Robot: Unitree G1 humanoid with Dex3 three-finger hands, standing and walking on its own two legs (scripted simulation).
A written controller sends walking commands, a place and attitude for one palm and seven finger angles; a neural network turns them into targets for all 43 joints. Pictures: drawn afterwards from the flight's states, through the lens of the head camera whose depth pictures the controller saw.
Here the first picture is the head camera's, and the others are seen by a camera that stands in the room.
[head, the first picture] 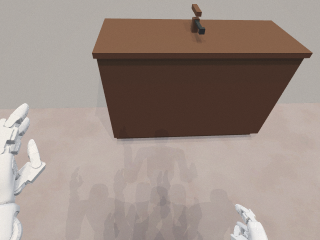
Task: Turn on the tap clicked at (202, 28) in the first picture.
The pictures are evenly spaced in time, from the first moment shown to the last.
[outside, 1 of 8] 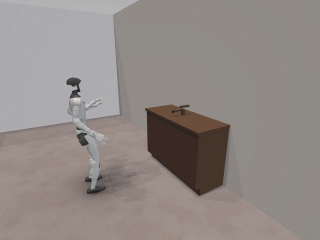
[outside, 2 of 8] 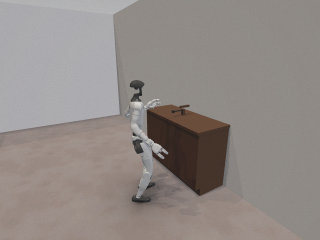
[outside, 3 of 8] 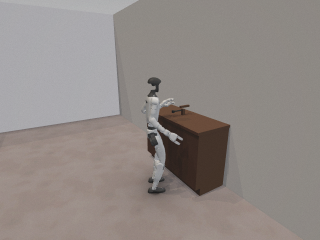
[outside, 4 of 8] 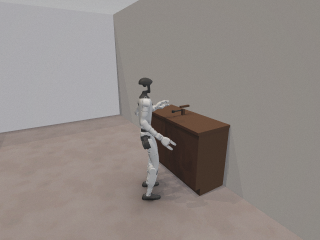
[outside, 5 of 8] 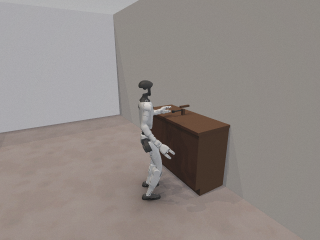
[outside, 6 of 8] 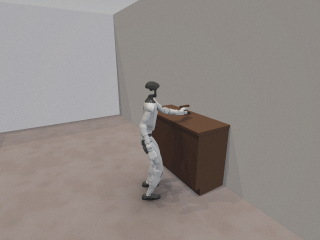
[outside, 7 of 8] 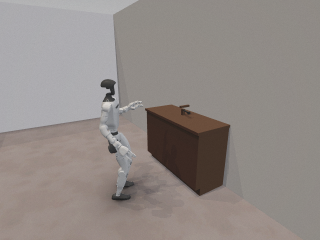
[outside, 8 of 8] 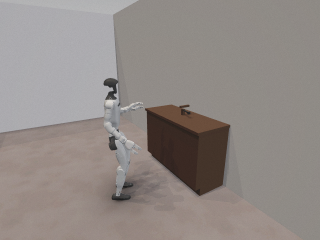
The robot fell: no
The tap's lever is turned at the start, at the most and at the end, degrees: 0 78 78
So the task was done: yes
